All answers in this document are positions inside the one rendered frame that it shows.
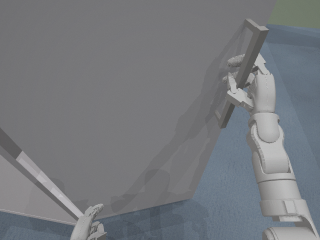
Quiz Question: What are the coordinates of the handle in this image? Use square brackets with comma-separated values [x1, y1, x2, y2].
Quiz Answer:
[213, 18, 269, 129]

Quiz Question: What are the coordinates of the robot right forearm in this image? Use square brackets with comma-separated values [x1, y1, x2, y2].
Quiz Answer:
[246, 112, 320, 240]

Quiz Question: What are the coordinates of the right robot hand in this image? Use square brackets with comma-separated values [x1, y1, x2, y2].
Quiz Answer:
[222, 53, 276, 117]

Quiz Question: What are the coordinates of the right robot upper arm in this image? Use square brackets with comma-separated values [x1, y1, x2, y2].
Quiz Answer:
[262, 227, 318, 240]

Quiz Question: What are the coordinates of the left robot hand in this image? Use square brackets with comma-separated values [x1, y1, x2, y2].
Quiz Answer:
[70, 203, 107, 240]

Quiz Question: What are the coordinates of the fridge door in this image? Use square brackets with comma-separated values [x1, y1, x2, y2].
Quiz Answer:
[0, 0, 277, 220]

